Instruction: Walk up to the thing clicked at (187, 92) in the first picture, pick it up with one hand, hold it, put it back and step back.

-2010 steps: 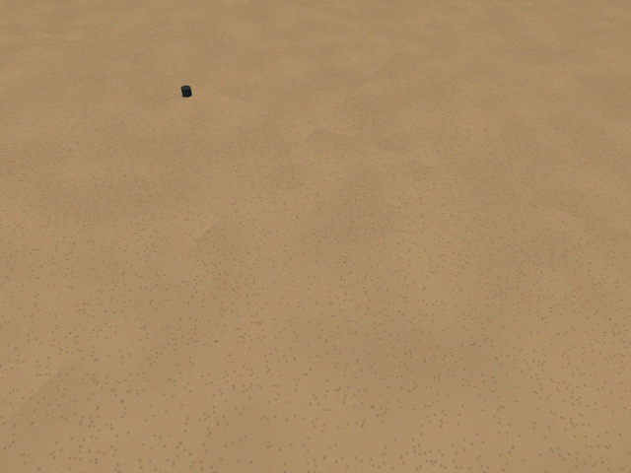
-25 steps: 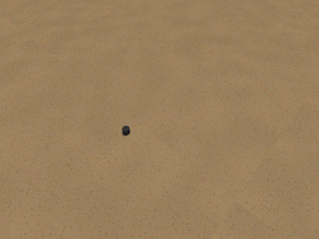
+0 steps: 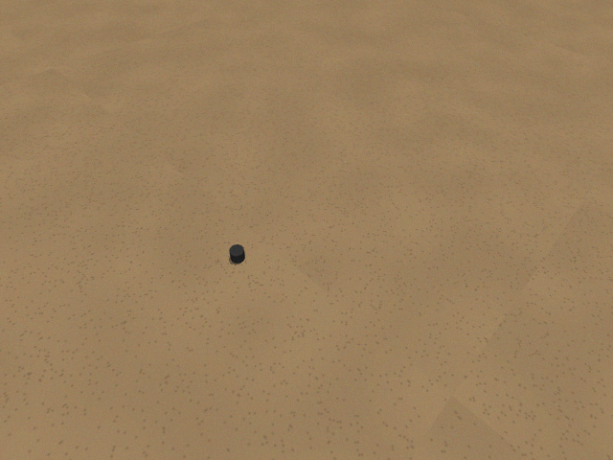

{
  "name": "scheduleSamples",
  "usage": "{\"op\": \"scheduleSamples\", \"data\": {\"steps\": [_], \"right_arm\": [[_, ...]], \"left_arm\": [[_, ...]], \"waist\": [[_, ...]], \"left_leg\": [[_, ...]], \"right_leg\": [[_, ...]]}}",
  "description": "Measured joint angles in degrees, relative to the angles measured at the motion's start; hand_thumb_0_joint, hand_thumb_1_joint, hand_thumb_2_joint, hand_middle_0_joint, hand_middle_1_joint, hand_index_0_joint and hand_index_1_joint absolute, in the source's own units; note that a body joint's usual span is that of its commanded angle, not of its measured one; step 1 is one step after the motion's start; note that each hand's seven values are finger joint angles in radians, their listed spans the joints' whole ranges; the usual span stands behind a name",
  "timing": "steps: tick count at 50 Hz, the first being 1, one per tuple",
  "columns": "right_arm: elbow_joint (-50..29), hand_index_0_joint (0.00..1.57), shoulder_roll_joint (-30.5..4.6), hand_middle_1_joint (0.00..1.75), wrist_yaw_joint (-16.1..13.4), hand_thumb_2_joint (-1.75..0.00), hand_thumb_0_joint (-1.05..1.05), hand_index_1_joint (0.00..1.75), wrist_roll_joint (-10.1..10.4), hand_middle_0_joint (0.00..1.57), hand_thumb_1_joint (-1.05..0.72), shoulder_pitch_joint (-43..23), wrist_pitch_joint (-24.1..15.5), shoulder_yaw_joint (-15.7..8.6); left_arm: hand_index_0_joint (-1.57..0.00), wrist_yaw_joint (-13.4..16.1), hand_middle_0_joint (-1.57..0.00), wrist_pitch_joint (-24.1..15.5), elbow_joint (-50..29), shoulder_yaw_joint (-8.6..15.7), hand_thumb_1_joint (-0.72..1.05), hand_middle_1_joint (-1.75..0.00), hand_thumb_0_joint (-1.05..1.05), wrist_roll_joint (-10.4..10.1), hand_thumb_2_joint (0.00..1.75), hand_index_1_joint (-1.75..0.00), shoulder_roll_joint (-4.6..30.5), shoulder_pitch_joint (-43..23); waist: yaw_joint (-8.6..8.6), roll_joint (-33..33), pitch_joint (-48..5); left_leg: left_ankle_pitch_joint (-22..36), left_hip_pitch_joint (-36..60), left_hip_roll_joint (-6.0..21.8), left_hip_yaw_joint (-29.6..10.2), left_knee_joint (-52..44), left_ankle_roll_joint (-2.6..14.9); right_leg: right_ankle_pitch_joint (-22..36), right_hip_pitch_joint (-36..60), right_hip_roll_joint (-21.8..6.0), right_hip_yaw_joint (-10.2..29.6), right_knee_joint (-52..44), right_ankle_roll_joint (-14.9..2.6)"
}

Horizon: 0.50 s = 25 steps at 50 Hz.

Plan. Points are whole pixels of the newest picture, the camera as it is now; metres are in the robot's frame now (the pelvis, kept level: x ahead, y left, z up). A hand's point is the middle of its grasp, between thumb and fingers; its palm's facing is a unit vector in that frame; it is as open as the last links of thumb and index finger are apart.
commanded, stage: step back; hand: left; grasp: from above
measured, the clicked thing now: (237, 253) +0.96 +0.26 -0.74
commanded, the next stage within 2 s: stand in 0.10 s
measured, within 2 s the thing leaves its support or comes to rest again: neither
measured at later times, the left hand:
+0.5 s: hand out of the picture +0.10 +0.25 -0.13, palm faces -0.04 -0.94 -0.34, open 7.4 cm
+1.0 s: hand out of the picture +0.06 +0.25 -0.14, palm faces -0.07 -0.94 -0.34, open 7.4 cm
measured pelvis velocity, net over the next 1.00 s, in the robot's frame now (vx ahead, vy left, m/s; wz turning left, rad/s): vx -0.01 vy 0.00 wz -0.02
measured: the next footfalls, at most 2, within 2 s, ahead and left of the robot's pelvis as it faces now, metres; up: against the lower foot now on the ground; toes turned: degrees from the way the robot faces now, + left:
none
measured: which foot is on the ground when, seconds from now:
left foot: down 0.00-1.00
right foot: down 0.00-1.00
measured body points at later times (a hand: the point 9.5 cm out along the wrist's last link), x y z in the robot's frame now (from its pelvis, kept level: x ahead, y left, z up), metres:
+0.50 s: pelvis +0.00 +0.00 +0.02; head +0.01 +0.00 +0.47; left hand +0.10 +0.30 -0.11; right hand +0.11 -0.30 -0.10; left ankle +0.03 +0.12 -0.73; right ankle -0.01 -0.13 -0.73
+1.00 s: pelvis -0.01 +0.00 +0.02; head +0.00 -0.01 +0.47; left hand +0.06 +0.30 -0.11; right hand +0.04 -0.31 -0.12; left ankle +0.03 +0.12 -0.73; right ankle -0.01 -0.13 -0.73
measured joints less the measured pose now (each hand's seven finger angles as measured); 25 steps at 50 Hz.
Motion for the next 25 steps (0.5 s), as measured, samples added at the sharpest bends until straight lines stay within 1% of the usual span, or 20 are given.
{"op": "scheduleSamples", "data": {"steps": [2, 5, 8, 13, 18, 25], "right_arm": [[0.48, 0.20, 0.67, 0.30, 0.15, -0.90, 0.01, 0.30, 0.14, 0.21, -0.91, -1.30, 0.06, 0.49], [1.08, 0.21, 1.55, 0.30, 0.14, -0.90, 0.01, 0.30, 0.49, 0.21, -0.91, -3.30, 0.23, 1.01], [1.53, 0.21, 1.92, 0.30, 0.12, -0.90, 0.01, 0.30, 1.06, 0.21, -0.91, -5.28, 0.12, 1.51], [2.29, 0.21, 1.78, 0.30, 0.09, -0.90, 0.01, 0.30, 1.31, 0.21, -0.91, -7.51, -0.16, 1.87], [3.41, 0.21, 1.51, 0.30, 0.09, -0.90, 0.01, 0.30, 1.35, 0.21, -0.91, -8.44, 0.11, 1.89], [5.12, 0.21, 1.19, 0.30, 0.41, -0.90, 0.01, 0.30, 1.22, 0.21, -0.91, -7.65, 0.44, 1.81]], "left_arm": [[-0.20, 0.18, -0.21, 0.14, 0.91, -0.18, 0.90, -0.30, 0.00, -0.05, 0.90, -0.30, 0.09, -0.54], [-0.20, 0.23, -0.21, -0.38, 1.91, -0.35, 0.90, -0.30, 0.00, -0.07, 0.90, -0.30, 0.19, -1.15], [-0.20, 0.22, -0.20, -0.56, 3.29, -0.95, 0.91, -0.30, 0.00, -0.27, 0.90, -0.30, 0.09, -1.68], [-0.20, 0.17, -0.20, -0.31, 5.11, -1.85, 0.91, -0.30, 0.00, -0.35, 0.90, -0.30, -0.71, -2.53], [-0.20, 0.12, -0.20, -0.38, 6.14, -2.13, 0.91, -0.30, 0.00, -0.11, 0.90, -0.30, -1.15, -3.23], [-0.20, 0.03, -0.20, -0.64, 7.13, -2.10, 0.90, -0.30, 0.00, 0.13, 0.90, -0.30, -1.03, -3.15]], "waist": [[0.07, 0.10, -0.03], [0.00, 0.23, -0.18], [-0.11, 0.18, -0.09], [-0.25, 0.57, -0.30], [-0.39, 0.84, -0.71], [-0.81, 0.91, -1.16]], "left_leg": [[-0.50, 0.39, 0.66, -0.02, -0.38, -0.05], [-0.08, 1.16, 1.23, -0.26, -1.85, -0.28], [0.97, 2.92, 1.11, 0.05, -4.46, -0.31], [3.11, 5.76, 0.88, 0.60, -8.95, -0.20], [5.02, 7.53, 0.82, 0.77, -12.24, -0.25], [7.00, 8.39, 1.02, 0.71, -14.80, -0.45]], "right_leg": [[0.84, 1.04, 0.68, -0.01, -2.08, 0.25], [2.20, 2.55, 1.30, -0.27, -5.19, 0.17], [3.31, 4.14, 1.18, 0.00, -7.67, 0.25], [5.39, 6.59, 0.95, 0.46, -11.74, 0.50], [7.16, 8.11, 0.92, 0.58, -14.65, 0.54], [8.98, 8.83, 1.15, 0.51, -16.92, 0.39]]}}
